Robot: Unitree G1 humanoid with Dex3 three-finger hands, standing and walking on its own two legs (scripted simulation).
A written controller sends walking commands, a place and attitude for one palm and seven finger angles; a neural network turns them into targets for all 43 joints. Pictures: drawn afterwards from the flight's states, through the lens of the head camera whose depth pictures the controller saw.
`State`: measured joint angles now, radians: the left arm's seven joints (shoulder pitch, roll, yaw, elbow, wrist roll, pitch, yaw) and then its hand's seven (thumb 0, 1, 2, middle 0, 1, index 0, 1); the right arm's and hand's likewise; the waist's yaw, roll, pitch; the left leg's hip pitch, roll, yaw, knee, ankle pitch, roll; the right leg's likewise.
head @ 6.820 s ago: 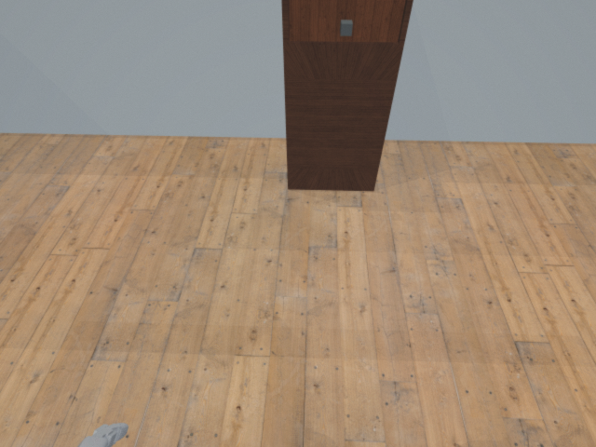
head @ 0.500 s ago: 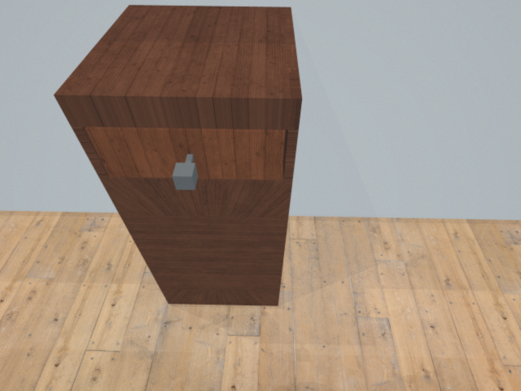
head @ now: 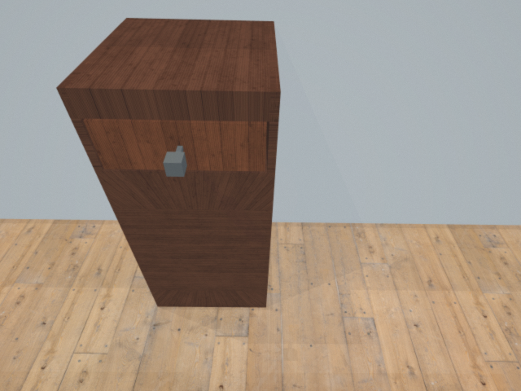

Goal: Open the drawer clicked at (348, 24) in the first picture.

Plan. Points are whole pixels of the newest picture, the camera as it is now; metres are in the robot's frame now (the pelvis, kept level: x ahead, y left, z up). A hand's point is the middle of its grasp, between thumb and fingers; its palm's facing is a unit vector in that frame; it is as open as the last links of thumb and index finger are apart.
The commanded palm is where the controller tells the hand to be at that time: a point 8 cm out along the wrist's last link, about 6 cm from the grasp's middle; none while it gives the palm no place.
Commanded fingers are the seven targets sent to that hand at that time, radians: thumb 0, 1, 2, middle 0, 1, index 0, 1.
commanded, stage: come to a stop and stand still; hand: left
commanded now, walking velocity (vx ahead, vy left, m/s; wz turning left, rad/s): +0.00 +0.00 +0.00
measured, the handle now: (177, 158) +0.56 +0.21 +0.05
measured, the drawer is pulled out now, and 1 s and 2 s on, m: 0.00 0.00 0.00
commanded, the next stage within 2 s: look again from close up in 0.88 s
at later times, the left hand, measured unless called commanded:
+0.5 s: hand out of the picture -0.14 +0.15 -0.16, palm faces +0.05 -0.99 -0.16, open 7.4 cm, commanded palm none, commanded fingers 0.00 0.90 0.90 -0.20 -0.30 -0.20 -0.30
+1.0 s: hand out of the picture -0.14 +0.16 -0.16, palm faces +0.04 -0.99 -0.15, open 7.4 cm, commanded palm none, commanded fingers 0.00 0.90 0.90 -0.20 -0.30 -0.20 -0.30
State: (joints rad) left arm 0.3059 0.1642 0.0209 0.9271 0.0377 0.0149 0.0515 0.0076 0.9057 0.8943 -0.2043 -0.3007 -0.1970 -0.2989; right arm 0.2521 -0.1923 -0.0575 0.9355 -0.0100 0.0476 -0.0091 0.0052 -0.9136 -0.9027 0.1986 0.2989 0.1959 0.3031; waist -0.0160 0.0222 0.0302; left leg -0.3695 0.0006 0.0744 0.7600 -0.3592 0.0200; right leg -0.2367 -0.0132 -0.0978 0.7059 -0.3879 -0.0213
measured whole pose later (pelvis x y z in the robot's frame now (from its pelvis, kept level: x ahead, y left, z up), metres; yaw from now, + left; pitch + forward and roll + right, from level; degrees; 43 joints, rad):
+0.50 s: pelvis -0.09 -0.01 +0.02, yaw +0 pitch -1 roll -1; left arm 0.44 0.14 0.01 1.04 0.02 0.02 0.03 0.01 0.91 0.89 -0.20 -0.30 -0.20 -0.30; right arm 0.37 -0.14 -0.02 1.03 -0.01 0.02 -0.02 0.01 -0.91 -0.90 0.20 0.30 0.20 0.30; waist 0.00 0.00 -0.02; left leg -0.26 0.01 0.01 0.53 -0.27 0.03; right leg -0.23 0.02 -0.09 0.52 -0.27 -0.04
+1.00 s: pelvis -0.11 +0.00 +0.02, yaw -1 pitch -1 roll +0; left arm 0.39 0.12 0.01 1.08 0.02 0.00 0.03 0.01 0.91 0.89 -0.20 -0.30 -0.19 -0.30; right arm 0.38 -0.11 0.00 1.08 -0.02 0.00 -0.03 0.00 -0.91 -0.90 0.20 0.30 0.20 0.30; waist 0.00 -0.01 -0.02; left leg -0.28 -0.01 0.03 0.50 -0.21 0.03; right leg -0.26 0.00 -0.07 0.50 -0.22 -0.03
